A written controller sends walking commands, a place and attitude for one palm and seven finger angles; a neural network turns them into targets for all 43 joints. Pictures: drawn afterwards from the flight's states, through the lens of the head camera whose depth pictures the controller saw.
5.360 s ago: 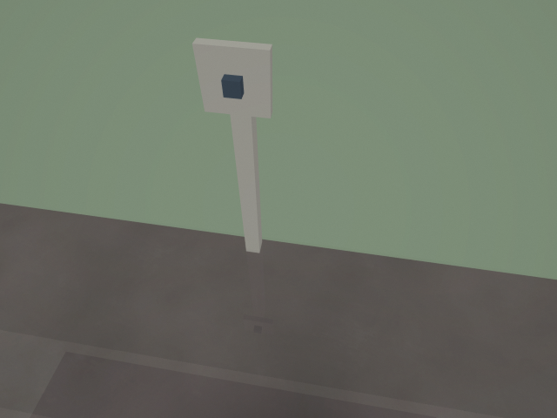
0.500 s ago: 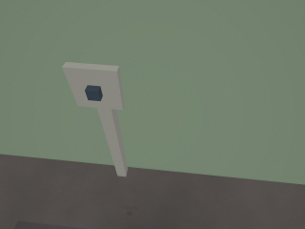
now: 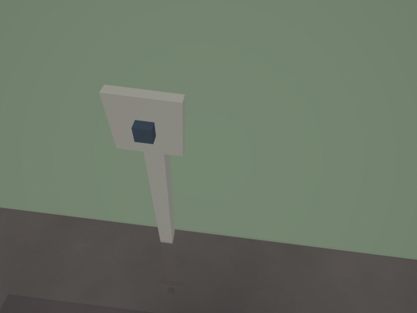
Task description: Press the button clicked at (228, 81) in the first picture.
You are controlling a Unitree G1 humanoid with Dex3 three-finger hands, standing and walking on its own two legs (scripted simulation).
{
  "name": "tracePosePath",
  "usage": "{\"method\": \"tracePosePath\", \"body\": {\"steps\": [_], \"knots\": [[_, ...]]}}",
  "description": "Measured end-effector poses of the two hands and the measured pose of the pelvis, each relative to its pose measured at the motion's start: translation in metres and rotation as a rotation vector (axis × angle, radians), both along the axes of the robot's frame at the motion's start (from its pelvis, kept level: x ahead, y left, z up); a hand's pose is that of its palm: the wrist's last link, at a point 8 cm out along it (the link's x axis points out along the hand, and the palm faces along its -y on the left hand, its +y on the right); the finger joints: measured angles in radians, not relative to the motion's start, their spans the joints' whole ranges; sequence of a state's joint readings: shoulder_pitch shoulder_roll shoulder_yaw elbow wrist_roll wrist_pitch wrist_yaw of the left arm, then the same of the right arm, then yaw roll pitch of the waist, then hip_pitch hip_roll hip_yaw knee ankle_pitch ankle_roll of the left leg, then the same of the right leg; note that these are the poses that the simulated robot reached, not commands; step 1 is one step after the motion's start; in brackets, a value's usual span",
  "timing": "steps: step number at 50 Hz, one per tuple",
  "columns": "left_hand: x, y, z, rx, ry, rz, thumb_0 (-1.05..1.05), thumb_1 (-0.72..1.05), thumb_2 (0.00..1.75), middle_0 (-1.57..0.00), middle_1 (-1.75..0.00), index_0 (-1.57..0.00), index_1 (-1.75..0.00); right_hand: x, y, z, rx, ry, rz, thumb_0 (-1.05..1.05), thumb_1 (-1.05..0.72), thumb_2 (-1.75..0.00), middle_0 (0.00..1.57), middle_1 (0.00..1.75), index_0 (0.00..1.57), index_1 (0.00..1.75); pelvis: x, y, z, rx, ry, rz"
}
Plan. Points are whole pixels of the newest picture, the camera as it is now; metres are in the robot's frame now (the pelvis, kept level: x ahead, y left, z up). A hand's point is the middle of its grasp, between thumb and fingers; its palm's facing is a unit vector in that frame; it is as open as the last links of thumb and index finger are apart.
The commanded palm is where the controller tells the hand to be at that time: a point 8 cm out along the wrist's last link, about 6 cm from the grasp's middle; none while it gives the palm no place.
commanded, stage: come to a stop and stand still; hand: left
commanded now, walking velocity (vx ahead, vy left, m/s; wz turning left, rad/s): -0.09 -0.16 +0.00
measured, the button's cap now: (144, 131) +0.49 +0.19 +0.04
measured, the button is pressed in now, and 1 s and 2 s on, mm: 0 0 0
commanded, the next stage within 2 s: look again from close up in 1.44 s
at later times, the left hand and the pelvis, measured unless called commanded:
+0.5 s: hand out of the picture +0.07 +0.13 -0.17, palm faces +0.05 -0.97 -0.22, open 7.2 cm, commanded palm none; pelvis +0.00 -0.05 +0.00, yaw +1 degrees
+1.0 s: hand out of the picture -0.03 +0.12 -0.18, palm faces +0.07 -0.99 -0.15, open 7.3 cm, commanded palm none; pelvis +0.00 -0.04 +0.00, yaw +1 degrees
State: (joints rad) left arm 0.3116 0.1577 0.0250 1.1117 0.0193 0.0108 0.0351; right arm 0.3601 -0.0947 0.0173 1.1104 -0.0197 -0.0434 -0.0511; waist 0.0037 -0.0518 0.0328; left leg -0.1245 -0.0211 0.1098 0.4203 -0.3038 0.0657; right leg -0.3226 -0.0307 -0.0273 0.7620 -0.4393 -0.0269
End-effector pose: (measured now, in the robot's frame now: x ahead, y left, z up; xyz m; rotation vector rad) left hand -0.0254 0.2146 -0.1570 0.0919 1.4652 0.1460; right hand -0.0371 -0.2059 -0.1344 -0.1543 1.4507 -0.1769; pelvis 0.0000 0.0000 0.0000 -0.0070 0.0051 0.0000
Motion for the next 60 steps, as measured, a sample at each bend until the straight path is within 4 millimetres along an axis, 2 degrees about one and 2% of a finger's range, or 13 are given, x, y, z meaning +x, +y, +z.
{"method": "tracePosePath", "body": {"steps": [5, 9, 14, 19, 25, 31, 35, 43, 47, 52, 60], "knots": [[0.033, 0.001, 0.0, 0.014, -0.031, -0.024, 0.02, 0.93, 0.9, -0.19, -0.29, -0.2, -0.3, 0.001, 0.018, -0.004, 0.045, 0.029, -0.026, 0.0, -0.9, -0.9, 0.2, 0.3, 0.2, 0.3, 0.008, -0.003, 0.0, 0.003, -0.009, -0.001], [0.057, 0.0, 0.002, 0.038, -0.065, -0.039, 0.02, 0.94, 0.9, -0.19, -0.29, -0.2, -0.3, 0.002, 0.017, -0.011, 0.071, 0.045, -0.055, 0.0, -0.9, -0.9, 0.2, 0.3, 0.2, 0.3, 0.012, -0.011, -0.002, 0.012, -0.017, -0.006], [0.084, -0.012, 0.008, 0.075, -0.136, -0.054, 0.01, 0.93, 0.9, -0.19, -0.29, -0.2, -0.3, 0.007, -0.004, -0.023, 0.084, 0.051, -0.079, 0.0, -0.9, -0.9, 0.2, 0.3, 0.2, 0.3, 0.016, -0.026, -0.007, 0.014, -0.022, -0.008], [0.091, -0.026, 0.012, 0.085, -0.188, -0.052, 0.0, 0.92, 0.9, -0.19, -0.29, -0.2, -0.3, 0.02, -0.032, -0.025, 0.063, 0.016, -0.064, 0.0, -0.9, -0.9, 0.2, 0.3, 0.2, 0.3, 0.01, -0.038, -0.007, 0.021, -0.016, 0.008], [0.082, -0.037, 0.015, 0.081, -0.219, -0.029, 0.0, 0.94, 0.9, -0.2, -0.3, -0.2, -0.3, 0.031, -0.057, -0.019, 0.035, -0.037, -0.01, 0.0, -0.91, -0.9, 0.2, 0.3, 0.2, 0.3, -0.001, -0.049, -0.005, 0.025, -0.023, 0.012], [0.057, -0.037, 0.015, 0.08, -0.201, -0.009, 0.0, 0.93, 0.9, -0.2, -0.3, -0.2, -0.3, 0.028, -0.068, -0.016, 0.028, -0.055, 0.021, 0.0, -0.91, -0.9, 0.2, 0.3, 0.2, 0.3, -0.01, -0.053, -0.004, 0.017, -0.027, 0.016], [0.035, -0.035, 0.012, 0.067, -0.158, 0.007, 0.0, 0.93, 0.9, -0.2, -0.3, -0.2, -0.3, 0.011, -0.065, -0.012, 0.026, -0.03, 0.02, 0.0, -0.91, -0.9, 0.2, 0.3, 0.2, 0.3, -0.014, -0.051, -0.002, 0.011, -0.024, 0.015], [0.004, -0.033, 0.006, 0.027, -0.072, 0.021, 0.0, 0.91, 0.9, -0.2, -0.3, -0.2, -0.3, -0.042, -0.043, -0.006, 0.036, 0.095, -0.012, 0.0, -0.91, -0.9, 0.2, 0.3, 0.2, 0.3, -0.011, -0.04, -0.002, 0.014, -0.018, 0.013], [-0.004, -0.039, 0.006, 0.015, -0.036, 0.025, 0.0, 0.91, 0.9, -0.19, -0.29, -0.2, -0.3, -0.052, -0.03, -0.008, 0.061, 0.139, -0.024, 0.0, -0.91, -0.9, 0.2, 0.3, 0.2, 0.3, -0.004, -0.037, -0.002, 0.017, -0.026, 0.012], [-0.009, -0.051, 0.007, -0.004, 0.007, 0.024, 0.0, 0.91, 0.9, -0.19, -0.29, -0.2, -0.3, -0.04, -0.017, -0.011, 0.09, 0.133, -0.03, 0.0, -0.9, -0.9, 0.2, 0.3, 0.2, 0.3, 0.004, -0.036, -0.002, 0.013, -0.023, 0.008], [0.002, -0.065, 0.004, -0.034, 0.013, 0.018, 0.0, 0.91, 0.9, -0.19, -0.29, -0.2, -0.3, 0.003, -0.011, -0.014, 0.098, 0.048, -0.019, 0.0, -0.9, -0.9, 0.2, 0.3, 0.2, 0.3, 0.015, -0.037, -0.001, 0.007, -0.017, 0.004]]}}
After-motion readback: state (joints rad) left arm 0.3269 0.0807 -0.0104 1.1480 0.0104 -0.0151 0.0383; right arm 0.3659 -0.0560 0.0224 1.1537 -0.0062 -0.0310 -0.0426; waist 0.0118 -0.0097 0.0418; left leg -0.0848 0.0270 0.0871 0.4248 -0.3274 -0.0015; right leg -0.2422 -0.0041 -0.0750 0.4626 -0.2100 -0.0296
